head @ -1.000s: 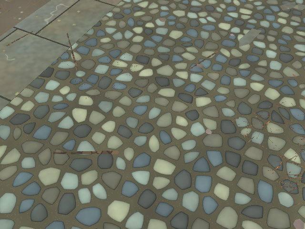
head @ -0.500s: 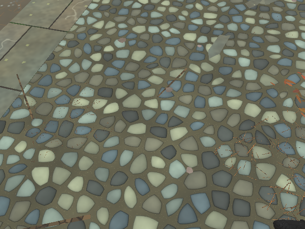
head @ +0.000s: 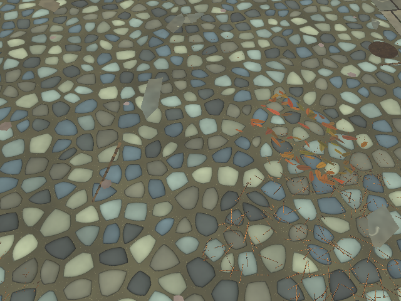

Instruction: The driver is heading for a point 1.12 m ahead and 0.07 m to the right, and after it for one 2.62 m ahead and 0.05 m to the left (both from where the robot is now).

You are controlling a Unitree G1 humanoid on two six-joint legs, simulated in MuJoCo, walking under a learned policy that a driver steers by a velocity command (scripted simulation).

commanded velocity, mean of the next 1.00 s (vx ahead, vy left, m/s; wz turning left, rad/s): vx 0.18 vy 0.00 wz -0.31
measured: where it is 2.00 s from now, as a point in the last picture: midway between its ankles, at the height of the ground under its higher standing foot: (239, 222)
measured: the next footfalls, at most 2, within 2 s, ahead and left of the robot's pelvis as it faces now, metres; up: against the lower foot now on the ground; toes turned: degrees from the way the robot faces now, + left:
right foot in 0.18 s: +0.27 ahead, -0.15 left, +0.00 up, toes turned -10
left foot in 0.64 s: +0.40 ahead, +0.05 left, +0.00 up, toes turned -18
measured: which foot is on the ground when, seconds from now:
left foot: down 0.00-0.18, up 0.20-0.62, down 0.64-1.00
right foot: up 0.00-0.16, down 0.18-1.00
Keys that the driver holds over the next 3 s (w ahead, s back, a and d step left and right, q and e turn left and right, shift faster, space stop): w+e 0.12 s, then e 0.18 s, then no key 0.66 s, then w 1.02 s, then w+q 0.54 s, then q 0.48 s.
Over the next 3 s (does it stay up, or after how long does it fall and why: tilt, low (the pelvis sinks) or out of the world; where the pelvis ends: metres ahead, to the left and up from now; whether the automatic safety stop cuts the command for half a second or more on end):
stays up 1.12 -0.20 0.00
